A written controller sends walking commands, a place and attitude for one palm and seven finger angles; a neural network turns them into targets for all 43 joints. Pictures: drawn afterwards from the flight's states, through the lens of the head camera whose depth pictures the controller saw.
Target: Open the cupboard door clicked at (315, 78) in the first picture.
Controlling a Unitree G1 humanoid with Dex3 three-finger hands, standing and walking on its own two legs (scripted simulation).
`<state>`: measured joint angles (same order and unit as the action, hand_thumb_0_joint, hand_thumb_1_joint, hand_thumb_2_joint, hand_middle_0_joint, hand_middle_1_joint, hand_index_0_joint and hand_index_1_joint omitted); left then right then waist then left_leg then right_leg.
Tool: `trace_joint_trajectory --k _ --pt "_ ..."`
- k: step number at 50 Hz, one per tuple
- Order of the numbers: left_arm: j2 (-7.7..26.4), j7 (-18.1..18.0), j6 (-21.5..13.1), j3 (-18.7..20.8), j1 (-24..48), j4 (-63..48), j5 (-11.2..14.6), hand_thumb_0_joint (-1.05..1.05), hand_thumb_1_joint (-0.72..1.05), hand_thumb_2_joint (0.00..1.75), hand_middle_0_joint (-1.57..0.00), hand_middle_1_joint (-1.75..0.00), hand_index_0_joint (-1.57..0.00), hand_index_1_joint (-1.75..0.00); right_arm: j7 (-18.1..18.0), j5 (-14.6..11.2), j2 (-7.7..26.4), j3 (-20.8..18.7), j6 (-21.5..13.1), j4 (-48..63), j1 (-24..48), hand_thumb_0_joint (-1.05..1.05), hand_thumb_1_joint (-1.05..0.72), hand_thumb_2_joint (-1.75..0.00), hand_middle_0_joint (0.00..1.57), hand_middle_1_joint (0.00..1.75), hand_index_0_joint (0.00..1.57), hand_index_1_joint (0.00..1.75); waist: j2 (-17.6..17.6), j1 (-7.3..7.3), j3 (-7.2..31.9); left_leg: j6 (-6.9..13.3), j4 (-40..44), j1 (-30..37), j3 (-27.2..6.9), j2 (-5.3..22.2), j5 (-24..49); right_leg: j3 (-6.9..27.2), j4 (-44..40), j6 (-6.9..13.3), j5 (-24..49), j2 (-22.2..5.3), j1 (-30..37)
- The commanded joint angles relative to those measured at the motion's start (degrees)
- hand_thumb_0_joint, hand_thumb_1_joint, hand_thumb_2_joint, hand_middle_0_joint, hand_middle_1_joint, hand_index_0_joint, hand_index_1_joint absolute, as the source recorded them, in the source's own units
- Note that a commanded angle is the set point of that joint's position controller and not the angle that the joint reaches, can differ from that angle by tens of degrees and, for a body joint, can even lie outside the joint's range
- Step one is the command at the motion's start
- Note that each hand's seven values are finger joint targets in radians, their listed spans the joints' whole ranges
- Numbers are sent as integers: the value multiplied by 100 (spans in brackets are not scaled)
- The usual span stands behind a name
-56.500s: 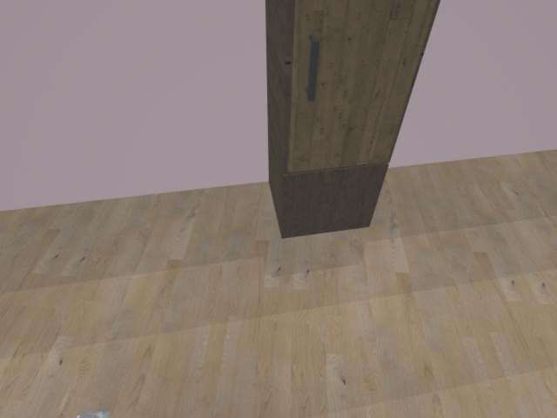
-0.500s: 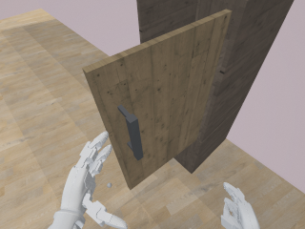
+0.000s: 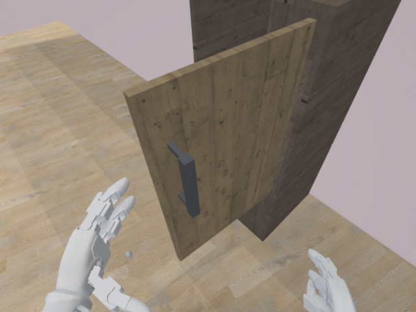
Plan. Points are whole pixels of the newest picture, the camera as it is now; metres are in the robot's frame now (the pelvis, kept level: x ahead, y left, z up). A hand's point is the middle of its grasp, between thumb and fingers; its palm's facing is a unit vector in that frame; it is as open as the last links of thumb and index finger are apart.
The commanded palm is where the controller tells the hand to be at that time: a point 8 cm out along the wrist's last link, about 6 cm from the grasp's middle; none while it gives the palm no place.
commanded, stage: draw the hand back to the body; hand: left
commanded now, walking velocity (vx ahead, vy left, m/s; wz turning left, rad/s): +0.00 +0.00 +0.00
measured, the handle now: (184, 182) +0.33 +0.07 +0.10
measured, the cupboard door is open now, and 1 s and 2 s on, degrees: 85 85 85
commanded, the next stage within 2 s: step back with the hand held close in 1.36 s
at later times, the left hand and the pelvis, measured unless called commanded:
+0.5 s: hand (62, 241) +0.19 +0.22 +0.15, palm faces +0.26 -0.91 -0.33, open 14.7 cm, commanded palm +0.14 +0.26 +0.17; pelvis +0.01 +0.02 +0.03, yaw +0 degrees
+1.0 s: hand (5, 203) +0.21 +0.28 +0.21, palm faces +0.46 -0.78 -0.42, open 8.9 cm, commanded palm +0.16 +0.31 +0.22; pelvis +0.02 +0.01 +0.05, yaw -1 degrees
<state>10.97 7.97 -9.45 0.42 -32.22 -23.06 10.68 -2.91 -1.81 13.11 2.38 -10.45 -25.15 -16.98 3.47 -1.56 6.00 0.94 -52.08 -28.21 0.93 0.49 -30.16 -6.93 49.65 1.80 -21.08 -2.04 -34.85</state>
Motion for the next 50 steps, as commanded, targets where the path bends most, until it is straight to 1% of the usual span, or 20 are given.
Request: trace_joint_trajectory --k 1,5,8,10,11,14,15,16,17,19,22,25,27,35,38,39,41,43,48,50 --pt "549 93 -182 638 200 -1253 231 0 -50 30 -15 -30 -15 -30 -90 -48 591 -228 -385 935 591 0 -90 -90 20 30 20 30 -448 20 325 -32 1048 -569 -243 -133 1216 536 -1051 -74 480 95 1410" --pt "707 274 -109 883 161 -1368 371 0 -50 30 -15 -30 -15 -30 -107 -73 611 -218 -480 847 642 0 -90 -90 20 30 20 30 -286 -33 450 -37 1155 -309 -274 -127 1449 473 -1105 -58 772 114 1596" --pt "667 378 -84 801 370 -1538 426 0 -50 30 -15 -30 -15 -30 -100 -94 622 -171 -583 801 647 0 -90 -90 20 30 20 30 0 6 302 -66 1312 -110 -316 -116 1486 349 -1144 -59 844 136 1542" --pt "795 374 2 998 374 -1400 450 0 -47 32 -15 -30 -15 -30 -116 -91 634 -176 -633 728 686 0 -90 -90 20 30 20 30 -228 -34 211 -60 1376 -90 -349 -96 1500 325 -1214 -59 819 153 1595" --pt "782 400 34 1000 424 -1408 468 0 -43 33 -15 -30 -15 -30 -122 -93 638 -167 -651 701 689 0 -90 -90 20 30 20 30 -262 -4 207 -62 1421 -32 -368 -99 1501 314 -1252 -73 831 150 1612" --pt "939 469 191 1306 441 -1280 548 0 -32 37 -16 -30 -16 -30 -144 -111 631 -154 -663 635 762 0 -90 -90 20 30 20 30 -286 -64 117 -68 1543 23 -361 -89 1417 317 -1400 -76 692 151 1713" --pt "1893 -431 201 1668 527 -1613 -375 0 -29 39 -16 -30 -16 -30 -283 15 576 -262 -558 641 655 0 -90 -90 20 30 20 30 -256 -273 128 -34 1840 -66 -243 8 1267 591 -1608 5 529 75 2146" --pt "1209 -774 277 1243 308 -1683 -451 0 -26 40 -16 -30 -16 -30 -299 78 482 -200 -533 669 684 0 -90 -90 20 30 20 30 -98 -148 -180 -61 1944 -17 -220 -53 1191 566 -1738 1 462 48 2084" --pt "999 -976 316 1047 155 -1584 -569 0 -22 42 -16 -30 -16 -30 -284 97 464 -175 -487 571 647 0 -90 -90 20 30 20 30 25 -127 -319 -61 2024 113 -214 -22 1359 482 -1770 2 627 33 2153" --pt "1065 -1195 304 1056 151 -1745 -696 0 -15 45 -16 -30 -16 -30 -252 116 504 -181 -414 526 715 0 -90 -90 20 30 20 30 90 -142 -206 -65 2176 385 -245 19 1713 425 -1810 -10 909 52 2338" --pt "1145 -1378 264 1147 249 -1625 -801 0 -5 50 -17 -30 -17 -30 -256 152 538 -198 -383 398 814 0 -90 -90 20 30 20 30 -198 -127 -213 -43 2410 660 -241 42 1878 417 -2002 -31 1069 55 2597" --pt "1301 -1490 218 1342 326 -1523 -883 0 6 54 -17 -30 -17 -30 -255 166 564 -197 -368 250 908 0 -90 -90 20 30 20 30 84 -171 -352 -79 2646 872 -264 66 2122 406 -2144 1 1191 63 2777" --pt "1236 -1505 190 1338 381 -1549 -890 0 13 57 -17 -30 -17 -30 -238 171 553 -204 -355 206 939 0 -90 -90 20 30 20 30 101 -163 -360 -109 2781 1063 -272 90 2380 382 -2197 -18 1317 63 2863" --pt "1509 -1572 104 1865 562 -1306 -894 0 41 69 -18 -30 -18 -30 -193 197 566 -254 -286 -32 1101 0 -90 -90 20 30 20 30 -139 -247 -372 -185 3095 1426 -272 129 2913 386 -2457 -15 1638 99 3261" --pt "1519 -1561 67 1995 650 -1390 -875 0 51 74 -19 -30 -19 -30 -155 205 555 -271 -253 -82 1101 0 -90 -90 20 30 20 30 115 -253 -275 -229 3123 1611 -239 127 3316 403 -2499 -21 1876 95 3358" --pt "1574 -1565 63 2067 690 -1404 -873 0 55 75 -19 -30 -19 -30 -148 207 560 -284 -239 -97 1107 0 -90 -90 20 30 20 30 83 -254 -259 -238 3121 1664 -231 137 3460 406 -2511 -28 1969 99 3376" --pt "1624 -1567 52 2168 750 -1339 -863 0 62 78 -19 -30 -19 -30 -133 208 560 -294 -213 -127 1127 0 -90 -90 20 30 20 30 177 -259 -308 -257 3158 1700 -226 137 3515 418 -2548 -24 1990 102 3399" --pt "1715 -1573 56 2338 792 -1278 -835 0 69 81 -19 -30 -19 -30 -125 210 553 -312 -176 -142 1136 0 -90 -90 20 30 20 30 -10 -276 -238 -232 3164 1776 -193 136 3540 421 -2592 -31 2083 114 3454" --pt "1889 -1596 38 2660 1067 -1043 -774 0 87 88 -20 -30 -20 -30 -137 188 549 -330 -70 -203 1213 0 -90 -90 20 30 20 30 -72 -275 -396 -145 3273 1755 -134 115 3076 470 -2744 -37 1916 111 3449" --pt "1849 -1592 2 2619 1149 -1046 -790 0 90 90 -20 -30 -20 -30 -149 188 563 -342 -79 -242 1234 0 -90 -90 20 30 20 30 93 -262 -370 -121 3265 1809 -98 95 3087 476 -2782 -34 1940 97 3465"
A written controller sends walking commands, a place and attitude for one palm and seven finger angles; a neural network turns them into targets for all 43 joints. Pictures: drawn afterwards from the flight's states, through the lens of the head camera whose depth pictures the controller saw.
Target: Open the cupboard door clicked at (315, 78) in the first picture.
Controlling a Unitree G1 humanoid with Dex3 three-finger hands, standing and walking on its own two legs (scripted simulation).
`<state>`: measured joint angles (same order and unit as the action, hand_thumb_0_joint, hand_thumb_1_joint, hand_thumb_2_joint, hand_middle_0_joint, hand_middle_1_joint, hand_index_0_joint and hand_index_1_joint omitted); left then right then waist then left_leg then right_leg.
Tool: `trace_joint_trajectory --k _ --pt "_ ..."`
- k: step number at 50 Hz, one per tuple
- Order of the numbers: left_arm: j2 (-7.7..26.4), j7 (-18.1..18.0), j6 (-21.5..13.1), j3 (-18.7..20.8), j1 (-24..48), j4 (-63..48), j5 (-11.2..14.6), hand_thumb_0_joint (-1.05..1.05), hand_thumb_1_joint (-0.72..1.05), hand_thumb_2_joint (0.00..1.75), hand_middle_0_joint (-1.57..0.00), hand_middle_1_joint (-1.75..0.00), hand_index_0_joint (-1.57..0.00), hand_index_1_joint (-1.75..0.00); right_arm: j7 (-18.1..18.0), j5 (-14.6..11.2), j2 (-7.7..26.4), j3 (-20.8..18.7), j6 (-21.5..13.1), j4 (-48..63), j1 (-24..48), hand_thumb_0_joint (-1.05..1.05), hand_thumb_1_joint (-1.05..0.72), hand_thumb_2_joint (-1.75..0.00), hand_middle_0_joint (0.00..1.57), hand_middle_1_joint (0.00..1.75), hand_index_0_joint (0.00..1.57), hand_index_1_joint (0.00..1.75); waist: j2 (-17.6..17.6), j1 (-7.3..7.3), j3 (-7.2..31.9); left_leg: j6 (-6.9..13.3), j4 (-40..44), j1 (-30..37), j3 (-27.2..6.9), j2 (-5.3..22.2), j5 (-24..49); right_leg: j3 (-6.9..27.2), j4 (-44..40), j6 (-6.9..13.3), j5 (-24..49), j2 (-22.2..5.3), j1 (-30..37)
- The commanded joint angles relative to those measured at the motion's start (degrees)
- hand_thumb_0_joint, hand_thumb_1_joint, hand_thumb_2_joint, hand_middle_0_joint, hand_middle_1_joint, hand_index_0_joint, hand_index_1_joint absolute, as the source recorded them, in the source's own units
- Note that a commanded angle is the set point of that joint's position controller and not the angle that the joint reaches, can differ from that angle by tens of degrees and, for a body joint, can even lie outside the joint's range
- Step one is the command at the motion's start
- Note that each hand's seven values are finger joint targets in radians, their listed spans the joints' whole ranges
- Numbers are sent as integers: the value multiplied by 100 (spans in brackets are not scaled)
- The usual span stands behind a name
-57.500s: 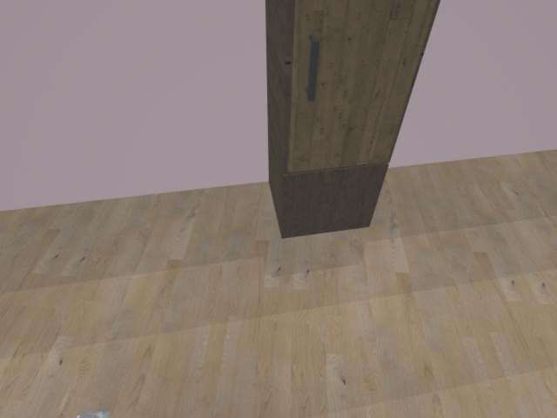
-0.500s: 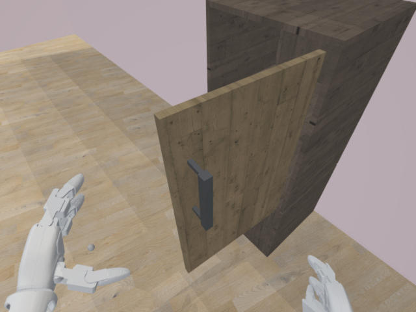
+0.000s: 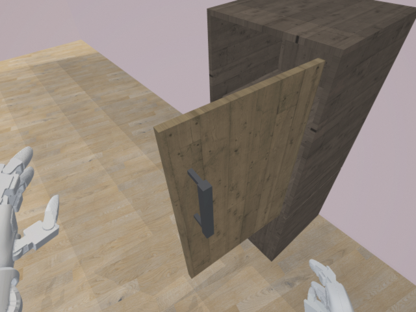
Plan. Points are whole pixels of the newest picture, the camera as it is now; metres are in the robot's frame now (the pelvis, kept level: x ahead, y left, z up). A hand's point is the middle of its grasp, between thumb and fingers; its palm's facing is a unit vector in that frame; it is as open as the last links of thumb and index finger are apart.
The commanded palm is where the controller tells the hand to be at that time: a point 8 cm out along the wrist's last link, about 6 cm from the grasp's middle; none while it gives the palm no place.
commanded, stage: draw the hand back to the body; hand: left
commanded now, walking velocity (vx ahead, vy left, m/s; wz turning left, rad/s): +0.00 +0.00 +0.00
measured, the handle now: (200, 205) +0.31 +0.07 +0.05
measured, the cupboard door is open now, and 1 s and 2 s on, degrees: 85 85 85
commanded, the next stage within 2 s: step back with the hand held close in 0.36 s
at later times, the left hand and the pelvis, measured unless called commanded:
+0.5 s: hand (58, 225) +0.18 +0.25 +0.16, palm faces +0.47 -0.78 -0.40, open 7.4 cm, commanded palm +0.13 +0.29 +0.18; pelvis -0.01 -0.01 +0.00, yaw +0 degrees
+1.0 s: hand (29, 246) +0.15 +0.27 +0.16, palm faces +0.43 -0.74 -0.52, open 7.4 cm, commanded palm +0.08 +0.31 +0.18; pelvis -0.06 +0.01 -0.02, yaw -1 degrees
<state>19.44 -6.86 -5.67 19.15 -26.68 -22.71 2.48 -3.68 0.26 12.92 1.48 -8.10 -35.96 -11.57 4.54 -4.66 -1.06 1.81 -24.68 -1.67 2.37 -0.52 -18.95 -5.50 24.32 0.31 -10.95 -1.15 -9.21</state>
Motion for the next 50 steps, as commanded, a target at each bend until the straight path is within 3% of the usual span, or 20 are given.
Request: trace_joint_trajectory --k 1,6,10,16,18,22,23,24,25,26,27,29,30,36,38,41,46,50 --pt "858 -92 -360 621 495 -999 48 0 90 90 -20 -30 -20 -30 -55 -15 573 -247 -312 838 695 0 -90 -90 20 30 20 30 33 65 274 -208 545 -830 -244 205 2012 329 -252 101 947 -4 869" --pt "912 -84 -382 589 527 -1040 33 0 90 90 -20 -30 -20 -30 -29 -16 606 -276 -313 845 732 0 -90 -90 20 30 20 30 -183 51 318 -161 587 -831 -257 197 1805 330 -291 90 841 11 917" --pt "1133 -126 -408 798 524 -1131 16 0 90 90 -20 -30 -20 -30 -58 -11 585 -282 -344 826 763 0 -90 -90 20 30 20 30 -97 8 421 -132 553 -820 -215 157 1695 387 -333 113 867 4 1005" --pt "972 -100 -427 691 500 -1030 33 0 90 90 -20 -30 -20 -30 -64 -14 549 -283 -365 791 757 0 -90 -90 20 30 20 30 -56 53 292 -102 550 -783 -157 146 1637 419 -416 92 875 -11 934" --pt "972 -94 -429 683 520 -987 37 0 90 90 -20 -30 -20 -30 -59 -16 549 -286 -363 788 765 0 -90 -90 20 30 20 30 -194 51 258 -86 560 -788 -162 150 1556 413 -445 81 795 2 905" --pt "987 -97 -465 666 584 -1051 25 0 90 90 -20 -30 -20 -30 -51 -21 552 -286 -383 782 785 0 -90 -90 20 30 20 30 -10 46 279 -87 600 -780 -180 141 1400 426 -480 89 605 -3 902" --pt "984 -101 -470 677 560 -992 30 0 90 90 -20 -30 -20 -30 -54 -15 540 -283 -390 770 783 0 -90 -90 20 30 20 30 -124 45 252 -78 597 -784 -179 139 1364 425 -504 84 575 -2 889" --pt "1124 -117 -515 683 1179 -1396 21 0 90 90 -20 -30 -20 -30 -59 -22 560 -277 -415 786 847 0 -90 -90 20 30 20 30 -36 82 412 -60 575 -702 -185 120 1341 467 -518 82 571 -12 912" --pt "2036 -200 -822 1627 2135 -1496 -61 0 90 90 -20 -30 -20 -30 -58 -100 545 -136 -315 1032 651 0 -90 -90 20 30 20 30 150 315 -395 -23 543 -1287 -298 201 645 1002 -754 97 504 -264 294" --pt "1451 -116 -830 1244 1202 -864 -33 0 90 90 -20 -30 -20 -30 -78 -50 516 -217 -212 878 565 0 -90 -90 20 30 20 30 -623 343 -192 25 361 -1263 -356 226 497 1050 -883 86 368 -386 239" --pt "1139 -49 -772 1027 531 -585 -49 0 90 90 -20 -30 -20 -30 -47 -46 588 -274 -127 927 541 0 -90 -90 20 30 20 30 -921 355 23 49 191 -1080 -297 204 606 1107 -929 89 361 -445 174" --pt "1002 -5 -798 862 155 -784 -63 0 90 90 -20 -30 -20 -30 -4 -19 653 -304 -4 977 567 0 -90 -90 20 30 20 30 -700 394 379 29 43 -1060 -232 228 831 1112 -809 124 748 -599 234" --pt "1020 -20 -822 872 63 -905 -72 0 90 90 -20 -30 -20 -30 -12 -15 682 -319 29 1002 612 0 -90 -90 20 30 20 30 -338 381 513 12 94 -1085 -245 256 993 1049 -650 141 1072 -615 323" --pt "1435 -176 -820 1282 -293 -1479 -86 0 90 90 -20 -30 -20 -30 -76 -45 672 -411 248 1215 577 0 -90 -90 20 30 20 30 -440 394 1109 -82 64 -1489 -400 451 1902 888 265 119 2470 -570 768" --pt "1461 -202 -817 1328 -367 -1601 -92 0 90 90 -20 -30 -20 -30 -89 -59 657 -439 291 1274 590 0 -90 -90 20 30 20 30 -429 406 1097 -89 2 -1596 -413 475 1972 902 452 115 2630 -560 661" --pt "1474 -239 -839 1377 -336 -1821 -113 0 90 90 -20 -30 -20 -30 -108 -49 674 -444 289 1345 565 0 -90 -90 20 30 20 30 -147 386 943 -48 152 -2044 -598 566 1569 861 707 85 2105 -467 607" --pt "1300 -273 -887 1355 -264 -1905 -242 0 90 90 -20 -30 -20 -30 -134 -13 746 -486 197 1448 475 0 -90 -90 20 30 20 30 258 378 566 241 624 -3293 -879 960 476 688 1559 -81 1391 -148 962" --pt "1294 -293 -934 1424 -142 -1696 -311 0 90 90 -20 -30 -20 -30 -143 -22 735 -517 125 1428 405 0 -90 -90 20 30 20 30 -26 420 348 367 518 -3889 -899 967 -694 862 1770 -77 1250 -151 976"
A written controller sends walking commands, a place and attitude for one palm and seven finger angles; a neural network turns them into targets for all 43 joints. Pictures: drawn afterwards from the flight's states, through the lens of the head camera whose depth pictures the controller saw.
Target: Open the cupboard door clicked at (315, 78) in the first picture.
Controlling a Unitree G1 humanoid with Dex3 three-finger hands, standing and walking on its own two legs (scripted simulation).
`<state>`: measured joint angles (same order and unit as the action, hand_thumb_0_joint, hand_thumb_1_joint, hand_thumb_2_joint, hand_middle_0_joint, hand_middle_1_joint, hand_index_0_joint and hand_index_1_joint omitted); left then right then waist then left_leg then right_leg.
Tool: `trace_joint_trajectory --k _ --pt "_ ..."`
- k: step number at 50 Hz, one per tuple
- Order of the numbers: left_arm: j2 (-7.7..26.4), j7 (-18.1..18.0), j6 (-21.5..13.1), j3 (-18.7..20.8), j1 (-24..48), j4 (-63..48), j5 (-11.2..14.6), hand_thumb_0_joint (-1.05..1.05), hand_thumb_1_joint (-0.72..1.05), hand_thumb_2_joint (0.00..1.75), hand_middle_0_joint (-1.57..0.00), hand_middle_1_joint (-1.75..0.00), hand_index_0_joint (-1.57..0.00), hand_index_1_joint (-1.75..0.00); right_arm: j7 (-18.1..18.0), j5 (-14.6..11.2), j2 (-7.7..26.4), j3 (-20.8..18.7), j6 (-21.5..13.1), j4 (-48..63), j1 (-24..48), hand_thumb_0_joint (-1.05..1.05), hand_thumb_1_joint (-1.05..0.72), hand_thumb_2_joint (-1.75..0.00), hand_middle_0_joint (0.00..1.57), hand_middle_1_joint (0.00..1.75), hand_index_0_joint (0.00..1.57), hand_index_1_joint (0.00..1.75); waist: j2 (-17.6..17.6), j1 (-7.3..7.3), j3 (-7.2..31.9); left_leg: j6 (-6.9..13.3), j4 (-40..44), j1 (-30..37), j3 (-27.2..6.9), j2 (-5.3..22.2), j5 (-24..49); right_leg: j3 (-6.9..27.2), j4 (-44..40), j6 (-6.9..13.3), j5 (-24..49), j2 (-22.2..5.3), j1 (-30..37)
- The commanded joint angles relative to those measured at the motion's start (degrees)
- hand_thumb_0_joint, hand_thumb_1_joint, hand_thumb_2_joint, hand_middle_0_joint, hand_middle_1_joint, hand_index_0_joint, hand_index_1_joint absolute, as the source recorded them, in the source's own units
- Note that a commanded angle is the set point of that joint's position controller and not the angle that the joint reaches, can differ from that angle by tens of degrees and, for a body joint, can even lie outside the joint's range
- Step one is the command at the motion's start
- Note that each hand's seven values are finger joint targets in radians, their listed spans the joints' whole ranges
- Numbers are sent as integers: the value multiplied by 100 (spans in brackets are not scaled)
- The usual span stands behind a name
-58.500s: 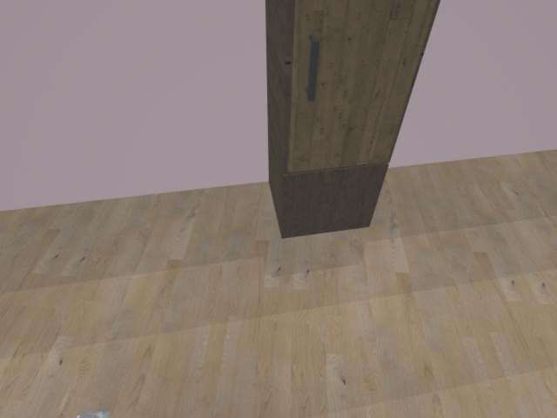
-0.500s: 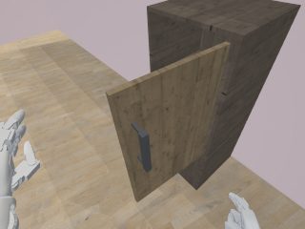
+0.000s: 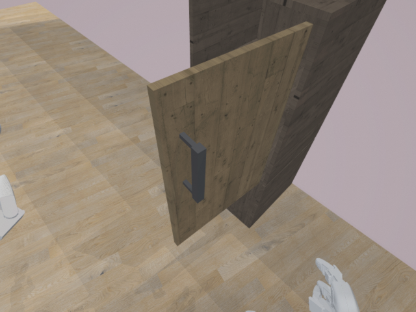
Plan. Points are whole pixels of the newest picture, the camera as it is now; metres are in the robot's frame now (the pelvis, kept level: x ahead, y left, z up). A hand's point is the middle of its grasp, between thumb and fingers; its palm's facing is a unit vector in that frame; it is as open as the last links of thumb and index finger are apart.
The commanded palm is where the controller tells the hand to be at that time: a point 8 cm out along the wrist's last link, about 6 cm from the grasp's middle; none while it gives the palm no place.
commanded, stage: step back with the hand held close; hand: left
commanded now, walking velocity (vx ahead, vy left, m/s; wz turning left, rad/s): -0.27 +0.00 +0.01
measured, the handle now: (192, 169) +0.37 +0.06 +0.07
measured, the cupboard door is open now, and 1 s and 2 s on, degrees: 85 85 85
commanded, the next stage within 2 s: stop stepping back and stand still in 0.90 s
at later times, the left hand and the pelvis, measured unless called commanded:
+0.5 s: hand (8, 252) +0.15 +0.25 +0.18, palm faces +0.46 -0.74 -0.49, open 7.4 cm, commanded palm +0.08 +0.29 +0.19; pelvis -0.06 -0.01 -0.01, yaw +1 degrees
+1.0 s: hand out of the picture +0.02 +0.22 +0.18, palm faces +0.39 -0.79 -0.47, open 7.4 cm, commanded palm -0.06 +0.26 +0.19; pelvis -0.21 -0.04 +0.00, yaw -2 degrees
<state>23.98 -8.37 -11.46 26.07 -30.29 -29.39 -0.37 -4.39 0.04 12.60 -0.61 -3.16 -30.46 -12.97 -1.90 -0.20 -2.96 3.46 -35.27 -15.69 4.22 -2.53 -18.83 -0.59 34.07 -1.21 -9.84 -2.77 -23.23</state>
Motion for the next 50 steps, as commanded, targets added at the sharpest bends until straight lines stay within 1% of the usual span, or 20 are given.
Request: trace_joint_trajectory --k 1,8,13,18,20,22,25,27,29,31,32,33,34,36,38,42,46,47,49,50 --pt "763 -129 -388 638 356 -1131 -35 0 90 90 -20 -30 -20 -30 -61 -12 778 -301 -386 897 497 0 -90 -90 20 30 20 30 587 29 479 190 1509 -2552 -1057 1111 -884 440 783 94 1203 -16 2316" --pt "906 -142 -504 683 576 -1248 15 0 90 90 -20 -30 -20 -30 -4 -22 705 -241 -428 775 416 0 -90 -90 20 30 20 30 -42 94 533 52 565 -1794 -818 563 -1626 1280 -614 336 -642 -500 1010" --pt "877 -184 -630 887 374 -1292 -41 0 90 90 -20 -30 -20 -30 -46 -16 770 -236 -509 828 466 0 -90 -90 20 30 20 30 1156 25 527 332 1948 -2979 -1500 1290 -2251 350 977 25 -209 203 2069" --pt "693 -82 -686 765 309 -1022 -9 0 90 90 -20 -30 -20 -30 34 31 705 -326 -698 680 444 0 -90 -90 20 30 20 30 744 14 479 319 1381 -2269 -1404 1530 216 375 1002 37 209 308 1756" --pt "665 -49 -714 620 332 -1005 41 0 90 90 -20 -30 -20 -30 79 35 708 -338 -698 558 409 0 -90 -90 20 30 20 30 563 74 730 44 699 -1369 -1065 1189 1421 807 269 209 1757 -27 1332" --pt "787 -42 -648 598 299 -975 82 0 90 90 -20 -30 -20 -30 106 -9 651 -364 -611 527 410 0 -90 -90 20 30 20 30 15 122 1256 -226 89 -864 -656 778 1257 1391 -81 419 2656 -546 1188" --pt "1156 -98 -597 851 38 -1209 153 0 90 90 -20 -30 -20 -30 142 -40 504 -388 -409 515 465 0 -90 -90 20 30 20 30 -683 79 1454 -377 -1488 -681 -509 209 -706 2179 -1298 995 1935 -1526 638" --pt "1221 -131 -508 986 -216 -1319 128 0 90 90 -20 -30 -20 -30 150 -62 352 -297 -306 576 620 0 -90 -90 20 30 20 30 -905 35 1413 -365 -1789 -804 -662 378 -980 1930 -1222 1091 2013 -1638 624" --pt "1215 -159 -467 1098 -420 -1327 133 0 90 90 -20 -30 -20 -30 83 -45 323 -248 -219 589 682 0 -90 -90 20 30 20 30 -580 44 1328 -381 -748 -458 -443 386 -668 1331 -918 797 2186 -1205 487" --pt "1213 -155 -477 1065 -358 -1545 189 0 90 90 -20 -30 -20 -30 -13 -24 506 -293 -206 513 689 0 -90 -90 20 30 20 30 438 125 1051 -265 1155 -267 -629 549 159 831 -352 282 1119 -509 356" --pt "1208 -151 -578 1084 -252 -1847 158 0 90 90 -20 -30 -20 -30 -41 1 709 -382 -284 625 796 0 -90 -90 20 30 20 30 1651 -1 1027 124 1806 -1047 -1672 1477 418 399 492 -36 195 167 742" --pt "1230 -167 -653 1263 -315 -1734 106 0 90 90 -20 -30 -20 -30 -56 37 698 -459 -418 603 746 0 -90 -90 20 30 20 30 2347 16 1122 570 2341 -2071 -2105 2273 -201 93 1940 -117 -1032 586 1439" --pt "1120 -181 -663 1194 -234 -1672 75 0 90 90 -20 -30 -20 -30 -63 106 609 -454 -565 576 633 0 -90 -90 20 30 20 30 2229 110 914 790 2656 -2450 -2361 2524 -426 250 3238 -75 -1504 704 1276" --pt "903 -209 -629 852 60 -1678 184 0 90 90 -20 -30 -20 -30 -44 81 560 -472 -800 331 548 0 -90 -90 20 30 20 30 1061 79 747 699 1678 -812 -1823 2240 1944 470 3133 -21 -1849 545 -194" --pt "645 -199 -530 519 16 -1382 221 0 90 90 -20 -30 -20 -30 39 50 595 -479 -923 117 429 0 -90 -90 20 30 20 30 1107 66 1013 590 1437 250 -1434 2064 3026 243 2566 -75 -1890 453 -462" --pt "554 -160 -369 117 645 -1297 213 0 90 90 -20 -30 -20 -30 75 63 616 -375 -1004 -21 585 0 -90 -90 20 30 20 30 1517 115 986 474 1899 306 -1419 1982 1760 37 1259 -50 -1937 427 201" --pt "944 -77 -379 497 433 -1487 339 0 90 90 -20 -30 -20 -30 100 68 588 -296 -895 178 856 0 -90 -90 20 30 20 30 1461 -82 1109 104 1937 -114 -1040 1516 500 -248 -920 133 -1021 472 1303" --pt "1104 -30 -449 639 355 -1611 367 0 90 90 -20 -30 -20 -30 124 57 540 -282 -828 236 878 0 -90 -90 20 30 20 30 1100 -90 1064 -92 1552 -34 -776 1251 392 -44 -1591 228 -623 250 1233" --pt "1726 -22 -587 1129 157 -1599 344 0 90 90 -20 -30 -20 -30 117 41 329 -227 -676 317 846 0 -90 -90 20 30 20 30 -841 -152 972 -625 -798 -132 134 348 -330 1585 -2335 749 601 -1362 291" --pt "1553 -32 -553 945 112 -1538 332 0 90 90 -20 -30 -20 -30 117 -58 396 -264 -682 307 927 0 -90 -90 20 30 20 30 -1135 -267 1105 -633 -2204 -817 -228 -12 -932 1888 -2006 1053 2299 -1792 399"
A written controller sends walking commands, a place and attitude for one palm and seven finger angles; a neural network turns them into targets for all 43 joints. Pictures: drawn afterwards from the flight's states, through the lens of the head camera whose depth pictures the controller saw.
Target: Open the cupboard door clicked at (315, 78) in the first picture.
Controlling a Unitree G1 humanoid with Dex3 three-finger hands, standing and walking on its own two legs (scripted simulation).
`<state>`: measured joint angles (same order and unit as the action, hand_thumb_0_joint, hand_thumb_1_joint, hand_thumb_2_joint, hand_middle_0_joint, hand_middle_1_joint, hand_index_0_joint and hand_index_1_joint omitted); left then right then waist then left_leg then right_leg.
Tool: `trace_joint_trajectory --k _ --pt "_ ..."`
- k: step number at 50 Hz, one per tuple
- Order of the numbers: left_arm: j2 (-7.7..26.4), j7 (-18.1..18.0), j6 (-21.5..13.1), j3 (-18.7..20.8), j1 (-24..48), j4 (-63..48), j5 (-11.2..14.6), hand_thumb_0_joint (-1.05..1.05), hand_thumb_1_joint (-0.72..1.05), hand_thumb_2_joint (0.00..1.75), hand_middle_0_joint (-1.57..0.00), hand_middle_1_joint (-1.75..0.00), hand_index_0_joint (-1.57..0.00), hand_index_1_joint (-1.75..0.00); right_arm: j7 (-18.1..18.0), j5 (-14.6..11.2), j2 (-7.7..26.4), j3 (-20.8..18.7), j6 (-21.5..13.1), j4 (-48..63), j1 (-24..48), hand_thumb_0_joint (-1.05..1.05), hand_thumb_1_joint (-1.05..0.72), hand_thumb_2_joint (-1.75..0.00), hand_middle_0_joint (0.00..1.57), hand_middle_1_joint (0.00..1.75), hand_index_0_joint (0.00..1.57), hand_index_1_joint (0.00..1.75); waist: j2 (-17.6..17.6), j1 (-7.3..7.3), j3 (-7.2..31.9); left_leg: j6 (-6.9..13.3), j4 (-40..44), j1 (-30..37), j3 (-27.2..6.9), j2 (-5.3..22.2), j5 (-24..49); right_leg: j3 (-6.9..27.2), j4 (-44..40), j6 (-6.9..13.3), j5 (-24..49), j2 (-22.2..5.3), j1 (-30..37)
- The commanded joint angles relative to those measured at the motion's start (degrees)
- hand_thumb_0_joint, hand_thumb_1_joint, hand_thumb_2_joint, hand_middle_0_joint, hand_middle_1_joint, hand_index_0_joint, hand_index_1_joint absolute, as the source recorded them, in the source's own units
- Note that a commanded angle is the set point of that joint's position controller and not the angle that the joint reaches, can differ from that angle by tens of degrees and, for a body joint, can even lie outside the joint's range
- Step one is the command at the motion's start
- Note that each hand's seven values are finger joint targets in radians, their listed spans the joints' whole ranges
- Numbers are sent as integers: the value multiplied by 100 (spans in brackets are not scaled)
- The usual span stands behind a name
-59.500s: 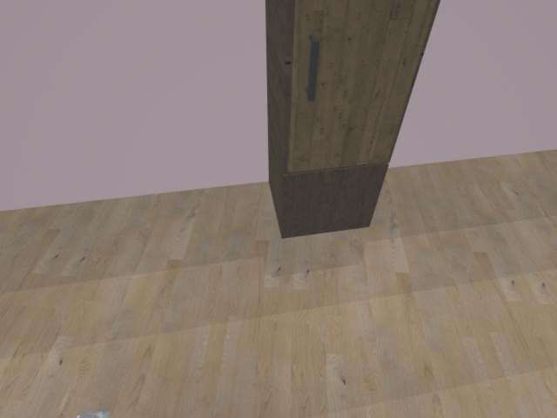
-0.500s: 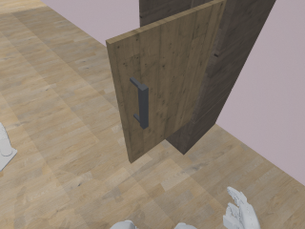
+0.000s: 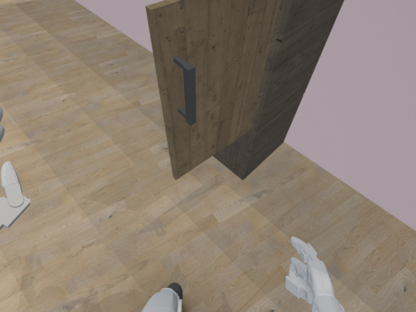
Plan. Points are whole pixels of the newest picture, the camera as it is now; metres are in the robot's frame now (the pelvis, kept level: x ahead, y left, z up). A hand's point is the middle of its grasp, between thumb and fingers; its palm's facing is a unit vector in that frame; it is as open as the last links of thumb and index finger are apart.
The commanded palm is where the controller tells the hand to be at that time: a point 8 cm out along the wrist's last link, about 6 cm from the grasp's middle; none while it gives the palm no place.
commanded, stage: stop stepping back and stand still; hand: left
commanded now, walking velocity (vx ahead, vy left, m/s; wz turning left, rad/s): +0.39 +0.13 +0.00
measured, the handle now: (185, 93) +0.57 +0.11 +0.07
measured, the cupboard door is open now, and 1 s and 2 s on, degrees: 85 85 85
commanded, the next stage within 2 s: let the arm hang, fingers relaxed in 0.72 s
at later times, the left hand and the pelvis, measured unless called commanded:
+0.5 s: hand out of the picture +0.08 +0.24 +0.18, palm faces +0.48 -0.75 -0.46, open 7.4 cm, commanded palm +0.04 +0.28 +0.19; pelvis -0.10 -0.02 +0.01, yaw +1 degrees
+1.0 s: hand out of the picture +0.06 +0.24 -0.08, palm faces +0.13 -0.93 -0.34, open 7.4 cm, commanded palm none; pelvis -0.11 +0.01 +0.00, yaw +4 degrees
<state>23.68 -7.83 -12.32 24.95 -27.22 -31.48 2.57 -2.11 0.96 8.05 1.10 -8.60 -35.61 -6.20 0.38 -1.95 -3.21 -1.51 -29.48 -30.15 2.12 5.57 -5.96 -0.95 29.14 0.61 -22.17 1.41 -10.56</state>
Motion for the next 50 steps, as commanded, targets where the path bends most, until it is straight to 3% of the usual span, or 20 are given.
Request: trace_joint_trajectory --k 1,6,10,11,14,17,19,20,21,23,25,30,35,38,40,41,42,46,48,50 --pt "1483 -105 -336 1076 -544 -1123 -37 0 90 90 -20 -30 -20 -30 -123 -157 760 -407 -83 868 135 0 -90 -90 20 30 20 30 -1320 72 1302 -53 -3152 136 -321 -606 -2163 1389 -819 866 4961 -2038 -178" --pt "1028 -240 -145 969 -886 -740 -18 0 90 90 -20 -30 -20 -30 -318 -117 884 -243 30 927 -18 0 -90 -90 20 30 20 30 -387 352 1205 116 70 1321 38 -512 -598 609 -196 337 3941 -1262 223" --pt "953 -236 -210 731 -917 -594 -5 0 90 90 -20 -30 -20 -30 -329 -226 1290 -459 -167 1002 -108 0 -90 -90 20 30 20 30 228 180 1130 416 639 2142 -849 271 1057 454 -168 -47 1695 -417 -180" --pt "1086 -250 -256 822 -884 -778 -8 0 90 90 -20 -30 -20 -30 -317 -132 1193 -354 -150 947 -106 0 -90 -90 20 30 20 30 949 252 1157 381 852 2032 -975 254 1102 136 144 -87 1470 -330 -186" --pt "1022 -246 -321 667 -416 -1083 -150 0 90 90 -20 -30 -20 -30 -293 -43 1191 -364 -224 854 -108 0 -90 -90 20 30 20 30 1378 246 557 637 2059 714 -1506 621 -2516 -169 931 -105 -178 -106 56" --pt "929 -285 -282 578 -333 -839 -215 0 90 90 -20 -30 -20 -30 -319 -30 1219 -401 -236 817 -154 0 -90 -90 20 30 20 30 1119 274 370 605 1911 25 -1171 404 -3534 -405 255 65 -328 -5 593" --pt "998 -272 -272 615 -271 -647 -223 0 90 90 -20 -30 -20 -30 -329 -2 1193 -449 -149 811 -135 0 -90 -90 20 30 20 30 317 265 367 397 552 -44 -611 -149 -3032 475 -695 398 -943 -413 431" --pt "1141 -259 -261 714 -274 -549 -241 0 90 90 -20 -30 -20 -30 -292 6 1163 -509 -70 820 -119 0 -90 -90 20 30 20 30 -810 219 315 254 -1255 -180 -171 -546 -2295 2081 -1560 863 -2240 -1337 -130" --pt "1122 -244 -268 666 -24 -626 -178 0 90 90 -20 -30 -20 -30 -273 -39 1134 -519 -54 751 -134 0 -90 -90 20 30 20 30 -1514 176 166 182 -2712 -440 -127 -612 -1806 3273 -2148 1246 -2305 -2169 -455" --pt "1038 -213 -420 642 356 -401 -153 0 90 90 -20 -30 -20 -30 -232 5 1078 -438 -109 582 -309 0 -90 -90 20 30 20 30 -453 360 282 141 -3201 -380 -343 -265 -1497 2378 -1883 1156 -1378 -2066 -623" --pt "911 -153 -392 409 530 -188 -201 0 90 90 -20 -30 -20 -30 -279 -26 1032 -402 -60 609 -256 0 -90 -90 20 30 20 30 -462 370 65 201 -2428 385 -120 -179 -1367 1575 -1844 846 -1571 -1702 -1457" --pt "882 -242 -360 376 476 -227 -224 0 90 90 -20 -30 -20 -30 -426 -7 983 -333 -202 623 -226 0 -90 -90 20 30 20 30 -455 243 235 344 5 1656 421 -413 -1379 1156 -1370 636 -1314 -1333 -1159" --pt "1135 -221 -418 793 134 -646 -161 0 90 90 -20 -30 -20 -30 -363 -53 1080 -328 -266 683 -223 0 -90 -90 20 30 20 30 996 219 613 725 1141 1595 -938 542 -1538 146 457 -33 375 -283 -667" --pt "869 -217 -366 597 173 -521 -204 0 90 90 -20 -30 -20 -30 -320 -88 1065 -298 -326 704 -174 0 -90 -90 20 30 20 30 706 225 176 660 1137 784 -759 538 -1758 -76 283 -76 638 -238 -160" --pt "873 -201 -354 618 -3 -340 -161 0 90 90 -20 -30 -20 -30 -294 -90 1070 -334 -348 712 -212 0 -90 -90 20 30 20 30 156 245 297 445 482 865 -222 62 -1222 472 -233 62 1160 -481 -90" --pt "-312 688 772 -1815 60 3802 -612 0 90 90 -20 -30 -20 -30 214 -44 1668 -570 -169 -572 -241 0 -90 -90 20 30 20 30 -195 399 378 280 -961 775 -17 -119 -87 668 279 203 2891 -1148 -669" --pt "-548 779 1182 -1810 24 4022 -531 0 90 90 -20 -30 -20 -30 225 -53 1044 -515 202 -531 -718 0 -90 -90 20 30 20 30 -448 378 798 143 -911 1170 71 -168 -416 893 53 370 2781 -1356 -746" --pt "-485 800 1301 -1941 817 4985 -491 0 90 90 -20 -30 -20 -30 233 113 1057 -346 668 -547 -827 0 -90 -90 20 30 20 30 -1465 322 299 363 -573 986 -308 -227 -534 363 -240 247 858 -1079 -1066" --pt "-379 764 1311 -2013 1090 5705 -464 0 90 90 -20 -30 -20 -30 245 143 1103 -325 771 -740 -715 0 -90 -90 20 30 20 30 -1202 311 159 366 -229 1167 -401 -187 -51 312 -221 208 1019 -1000 -963" --pt "-399 726 1321 -2106 1242 6441 -416 0 90 90 -20 -30 -20 -30 240 143 1174 -274 790 -1002 -571 0 -90 -90 20 30 20 30 -106 216 102 397 378 1119 -681 24 262 161 -5 67 1045 -727 -616"
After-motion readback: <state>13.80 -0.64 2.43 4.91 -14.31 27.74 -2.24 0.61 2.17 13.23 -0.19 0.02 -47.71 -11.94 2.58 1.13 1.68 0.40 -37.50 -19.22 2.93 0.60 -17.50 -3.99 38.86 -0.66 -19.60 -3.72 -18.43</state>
